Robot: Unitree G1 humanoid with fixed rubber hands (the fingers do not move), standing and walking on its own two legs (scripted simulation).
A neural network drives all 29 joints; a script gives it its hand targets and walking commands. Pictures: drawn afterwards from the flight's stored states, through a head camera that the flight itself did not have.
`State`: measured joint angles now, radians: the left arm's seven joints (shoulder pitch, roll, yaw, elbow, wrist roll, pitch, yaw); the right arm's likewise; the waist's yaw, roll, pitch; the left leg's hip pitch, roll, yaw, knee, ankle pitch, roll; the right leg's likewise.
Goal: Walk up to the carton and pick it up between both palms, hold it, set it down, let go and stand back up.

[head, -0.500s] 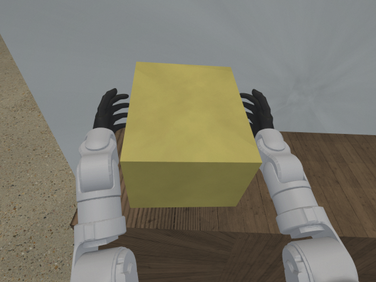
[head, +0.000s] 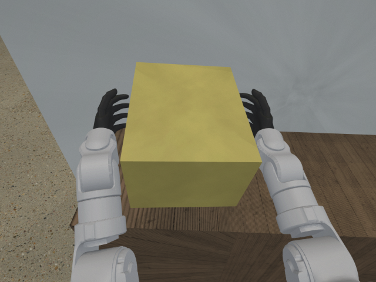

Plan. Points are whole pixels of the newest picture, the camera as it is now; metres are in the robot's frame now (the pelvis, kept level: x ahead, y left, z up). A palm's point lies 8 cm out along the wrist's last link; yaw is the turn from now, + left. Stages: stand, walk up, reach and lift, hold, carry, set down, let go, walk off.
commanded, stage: hold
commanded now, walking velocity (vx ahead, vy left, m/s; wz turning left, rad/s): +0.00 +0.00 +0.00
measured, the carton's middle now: (184, 131) +0.39 +0.01 +0.14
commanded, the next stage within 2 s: none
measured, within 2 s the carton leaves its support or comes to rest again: neither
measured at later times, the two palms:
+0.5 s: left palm (106, 129) +0.35 +0.17 +0.18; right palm (261, 128) +0.36 -0.15 +0.17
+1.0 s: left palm (108, 128) +0.35 +0.16 +0.19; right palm (265, 128) +0.35 -0.15 +0.17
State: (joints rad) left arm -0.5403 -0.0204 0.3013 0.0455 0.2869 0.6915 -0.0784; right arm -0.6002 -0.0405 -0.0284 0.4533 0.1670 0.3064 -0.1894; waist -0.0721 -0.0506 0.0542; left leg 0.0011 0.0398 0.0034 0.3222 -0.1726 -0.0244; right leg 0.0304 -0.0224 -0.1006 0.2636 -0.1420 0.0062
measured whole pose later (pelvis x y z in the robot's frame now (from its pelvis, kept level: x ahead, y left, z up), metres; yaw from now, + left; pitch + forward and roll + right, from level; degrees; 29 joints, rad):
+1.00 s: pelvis +0.00 +0.00 +0.00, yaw +0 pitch -9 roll -1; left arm -0.55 -0.03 0.31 0.04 0.29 0.70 -0.08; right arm -0.61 -0.04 -0.03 0.44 0.16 0.32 -0.19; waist -0.07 -0.04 0.06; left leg 0.01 0.04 0.01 0.31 -0.16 -0.02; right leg 0.03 -0.02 -0.10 0.26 -0.14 0.00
